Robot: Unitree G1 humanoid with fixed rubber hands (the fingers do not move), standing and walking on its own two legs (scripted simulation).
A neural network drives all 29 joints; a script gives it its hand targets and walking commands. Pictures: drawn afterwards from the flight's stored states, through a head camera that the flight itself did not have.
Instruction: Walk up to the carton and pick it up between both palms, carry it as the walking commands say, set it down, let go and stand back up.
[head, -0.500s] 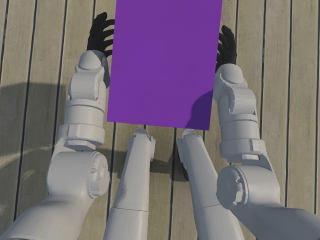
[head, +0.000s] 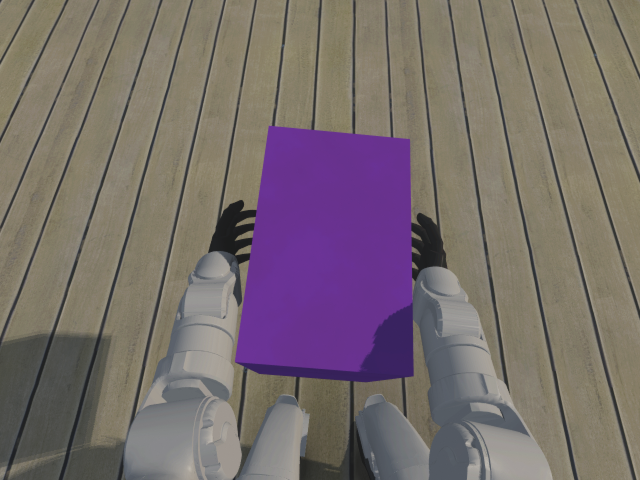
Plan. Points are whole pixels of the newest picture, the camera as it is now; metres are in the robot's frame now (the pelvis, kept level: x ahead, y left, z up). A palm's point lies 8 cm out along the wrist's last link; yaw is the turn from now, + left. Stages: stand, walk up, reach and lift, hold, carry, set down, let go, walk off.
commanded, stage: reach and lift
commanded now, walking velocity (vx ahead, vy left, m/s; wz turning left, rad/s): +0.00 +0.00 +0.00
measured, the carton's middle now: (324, 272) +0.39 +0.00 -0.10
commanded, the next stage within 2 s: none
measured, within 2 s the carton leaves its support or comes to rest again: neither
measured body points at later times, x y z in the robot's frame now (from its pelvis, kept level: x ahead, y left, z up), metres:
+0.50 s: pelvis +0.05 +0.01 +0.06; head +0.10 +0.01 +0.51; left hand +0.38 +0.14 +0.03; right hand +0.36 -0.14 +0.02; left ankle +0.06 +0.12 -0.66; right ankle +0.05 -0.13 -0.66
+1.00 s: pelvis +0.02 +0.00 +0.07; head +0.01 +0.00 +0.52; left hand +0.37 +0.12 +0.10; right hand +0.34 -0.15 +0.09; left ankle +0.06 +0.12 -0.66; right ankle +0.05 -0.13 -0.66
